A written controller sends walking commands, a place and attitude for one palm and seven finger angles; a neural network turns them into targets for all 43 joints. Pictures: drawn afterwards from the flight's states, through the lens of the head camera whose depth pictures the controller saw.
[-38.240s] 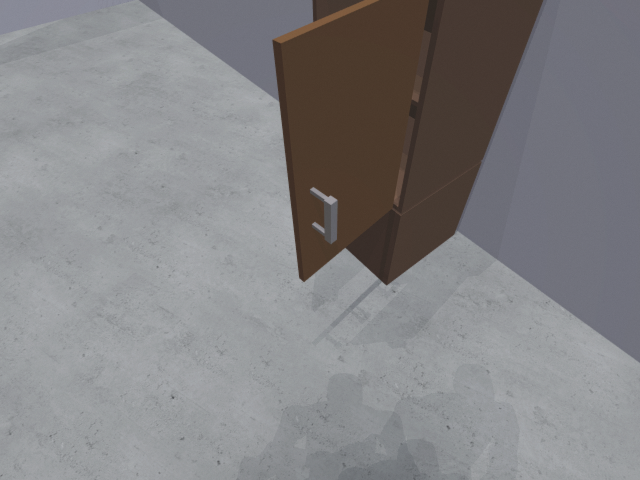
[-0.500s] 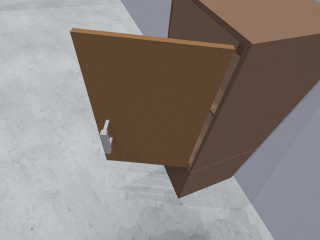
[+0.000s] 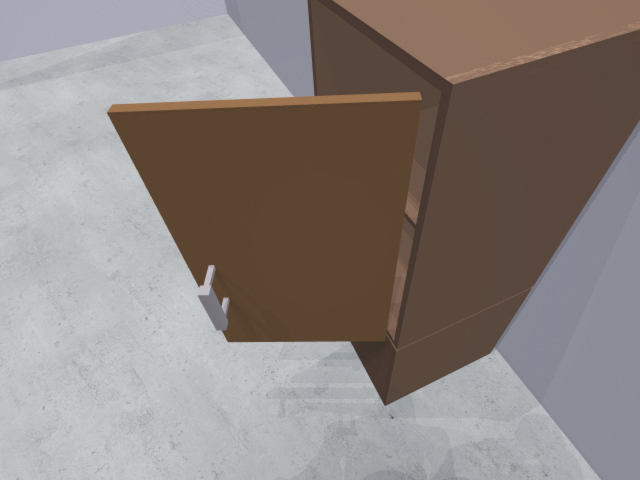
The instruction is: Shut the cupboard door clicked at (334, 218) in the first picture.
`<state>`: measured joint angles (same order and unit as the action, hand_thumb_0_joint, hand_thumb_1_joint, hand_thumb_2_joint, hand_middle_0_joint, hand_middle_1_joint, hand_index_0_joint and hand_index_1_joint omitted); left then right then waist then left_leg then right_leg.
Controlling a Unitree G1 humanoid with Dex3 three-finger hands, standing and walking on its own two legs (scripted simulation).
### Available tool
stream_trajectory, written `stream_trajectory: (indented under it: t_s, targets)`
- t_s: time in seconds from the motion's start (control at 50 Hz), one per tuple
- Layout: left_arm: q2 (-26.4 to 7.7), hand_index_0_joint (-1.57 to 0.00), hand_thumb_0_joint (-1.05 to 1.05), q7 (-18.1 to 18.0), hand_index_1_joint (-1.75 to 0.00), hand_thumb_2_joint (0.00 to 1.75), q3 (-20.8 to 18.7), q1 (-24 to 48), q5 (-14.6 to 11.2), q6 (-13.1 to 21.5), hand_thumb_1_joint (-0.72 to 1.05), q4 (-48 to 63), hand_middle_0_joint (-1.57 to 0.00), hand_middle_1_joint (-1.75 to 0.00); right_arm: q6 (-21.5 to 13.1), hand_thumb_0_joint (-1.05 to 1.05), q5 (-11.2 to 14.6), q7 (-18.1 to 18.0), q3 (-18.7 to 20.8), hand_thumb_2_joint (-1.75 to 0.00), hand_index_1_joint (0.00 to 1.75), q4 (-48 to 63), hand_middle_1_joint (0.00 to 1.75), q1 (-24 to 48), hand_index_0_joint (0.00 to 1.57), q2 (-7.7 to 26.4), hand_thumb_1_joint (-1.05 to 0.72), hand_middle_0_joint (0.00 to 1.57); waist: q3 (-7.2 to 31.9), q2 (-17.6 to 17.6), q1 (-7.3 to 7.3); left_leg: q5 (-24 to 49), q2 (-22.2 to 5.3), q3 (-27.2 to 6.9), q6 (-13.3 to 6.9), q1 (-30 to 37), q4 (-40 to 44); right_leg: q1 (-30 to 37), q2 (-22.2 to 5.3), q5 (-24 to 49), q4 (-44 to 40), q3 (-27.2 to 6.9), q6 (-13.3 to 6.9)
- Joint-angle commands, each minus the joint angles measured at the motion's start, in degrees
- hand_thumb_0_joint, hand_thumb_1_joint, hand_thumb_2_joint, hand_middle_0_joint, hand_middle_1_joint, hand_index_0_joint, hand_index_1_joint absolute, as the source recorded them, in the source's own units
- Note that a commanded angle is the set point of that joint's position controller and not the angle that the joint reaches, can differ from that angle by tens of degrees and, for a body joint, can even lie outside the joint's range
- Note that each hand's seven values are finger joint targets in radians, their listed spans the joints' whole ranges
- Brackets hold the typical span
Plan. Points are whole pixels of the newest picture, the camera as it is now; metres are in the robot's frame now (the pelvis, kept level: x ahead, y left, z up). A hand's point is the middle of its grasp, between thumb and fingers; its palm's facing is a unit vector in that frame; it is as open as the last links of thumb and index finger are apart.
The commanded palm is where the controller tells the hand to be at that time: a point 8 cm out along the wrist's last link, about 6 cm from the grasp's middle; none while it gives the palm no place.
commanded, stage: come to a stop and stand still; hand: left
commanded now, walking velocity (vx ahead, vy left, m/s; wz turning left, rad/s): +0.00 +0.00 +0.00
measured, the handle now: (216, 298) +0.42 +0.23 -0.11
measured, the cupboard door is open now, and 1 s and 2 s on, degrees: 65 65 65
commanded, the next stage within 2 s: look again from close up in 1.20 s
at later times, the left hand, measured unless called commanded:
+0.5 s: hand out of the picture +0.04 +0.14 -0.16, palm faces +0.01 -0.97 -0.24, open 7.3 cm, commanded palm none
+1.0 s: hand out of the picture +0.04 +0.10 -0.17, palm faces +0.05 -0.98 -0.22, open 7.3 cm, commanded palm none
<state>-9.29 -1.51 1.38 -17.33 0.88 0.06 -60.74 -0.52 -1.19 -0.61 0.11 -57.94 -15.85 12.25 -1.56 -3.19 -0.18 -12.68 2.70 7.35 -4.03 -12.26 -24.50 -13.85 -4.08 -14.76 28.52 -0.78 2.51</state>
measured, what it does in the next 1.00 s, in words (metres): shifts its weight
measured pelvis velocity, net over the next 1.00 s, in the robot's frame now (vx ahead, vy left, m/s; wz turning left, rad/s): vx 0.05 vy -0.07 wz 0.03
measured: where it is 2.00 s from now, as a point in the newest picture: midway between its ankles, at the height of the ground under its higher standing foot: outside the picture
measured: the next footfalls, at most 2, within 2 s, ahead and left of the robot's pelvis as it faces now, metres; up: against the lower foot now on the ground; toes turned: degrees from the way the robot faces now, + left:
none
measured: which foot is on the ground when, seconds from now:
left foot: down 0.00-1.00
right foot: down 0.00-1.00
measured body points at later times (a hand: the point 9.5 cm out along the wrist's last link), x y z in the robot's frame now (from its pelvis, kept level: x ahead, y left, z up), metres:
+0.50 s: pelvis +0.03 -0.04 +0.00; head +0.05 -0.07 +0.45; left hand +0.04 +0.19 -0.15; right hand +0.03 -0.26 -0.17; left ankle +0.01 +0.07 -0.74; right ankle +0.00 -0.15 -0.74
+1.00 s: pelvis +0.05 -0.07 +0.00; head +0.07 -0.08 +0.45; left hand +0.04 +0.15 -0.15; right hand +0.06 -0.29 -0.16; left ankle +0.01 +0.07 -0.74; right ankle +0.00 -0.15 -0.74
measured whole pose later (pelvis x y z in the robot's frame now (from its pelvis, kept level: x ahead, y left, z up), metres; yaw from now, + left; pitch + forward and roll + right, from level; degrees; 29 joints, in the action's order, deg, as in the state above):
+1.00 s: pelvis +0.05 -0.07 +0.00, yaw +2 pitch +0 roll +1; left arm -8.3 -2.2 0.6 -15.2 0.4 1.4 -64.7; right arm -0.8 -1.0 -2.4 -0.3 -65.0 -14.1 8.9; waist -3.1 -0.6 -0.4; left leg -14.3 -2.6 3.6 2.2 -7.2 -21.6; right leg -7.5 1.3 -17.1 24.4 3.0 -3.1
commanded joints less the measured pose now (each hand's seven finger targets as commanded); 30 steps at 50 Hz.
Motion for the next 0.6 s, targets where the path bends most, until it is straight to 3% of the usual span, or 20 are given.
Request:
stream_trajectory:
  t_s: [0.0, 0.24, 0.58]
  targets:
    - [-7.04, -0.2, 0.0, -0.54, -0.3, 0.9, -1.41, -1.43, -0.09, 1.09, 0.9, 1.25, -0.2, -0.3, -1.63, 0.0, 0.37, -0.25, 0.52, -0.9, 0.3, 0.94, 0.3, -2.17, 0.2, 4.13, -0.9, 0.2, -0.07, 4.13, 0.31, 2.9, -8.36, -8.78, 1.48, 2.25, 6.4, -1.12, -2.31, 4.14, -4.63, -3.25, -4.08]
    - [-6.04, -0.2, 0.0, -0.85, -0.3, 0.9, -1.53, -0.51, -0.29, 1.44, 0.9, -1.44, -0.2, -0.3, -1.6, 0.0, 0.49, -0.86, 0.02, -0.9, 0.3, -4.39, 0.3, -3.85, 0.2, 1.33, -0.9, 0.2, -0.79, 3.88, -0.05, 8.32, -8.57, -7.32, 2.07, 3.21, 5.0, 1.9, -2.5, 9.99, -5.56, -2.81, -4.54]
    - [-5.73, -0.2, 0.0, -1.08, -0.3, 0.9, -1.69, -0.87, -0.27, 1.8, 0.9, -2.01, -0.2, -0.3, -1.15, 0.0, 0.49, -1.3, 0.19, -0.9, 0.3, -5.64, 0.3, -2.85, 0.2, 1.12, -0.9, 0.2, -0.44, 4.23, 0.1, 9.99, -8.89, -6.37, 3.07, 5.97, 4.41, 3.24, -2.55, 15.92, -6.8, -3.1, -4.96]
